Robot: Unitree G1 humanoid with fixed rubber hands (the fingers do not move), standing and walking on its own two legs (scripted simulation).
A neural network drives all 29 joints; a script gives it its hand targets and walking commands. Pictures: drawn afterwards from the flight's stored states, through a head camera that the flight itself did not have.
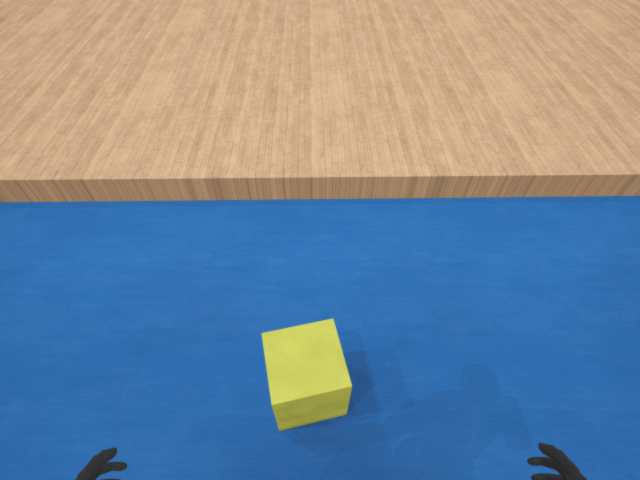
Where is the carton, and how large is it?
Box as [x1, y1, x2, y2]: [261, 318, 351, 430]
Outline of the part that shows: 332,318 261,333 271,404 279,430 346,414 351,383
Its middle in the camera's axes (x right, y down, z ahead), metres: -0.05 +0.41 +1.13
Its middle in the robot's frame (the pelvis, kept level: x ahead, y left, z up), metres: +0.47 +0.05 -0.66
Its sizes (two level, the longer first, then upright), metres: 0.210 0.200 0.250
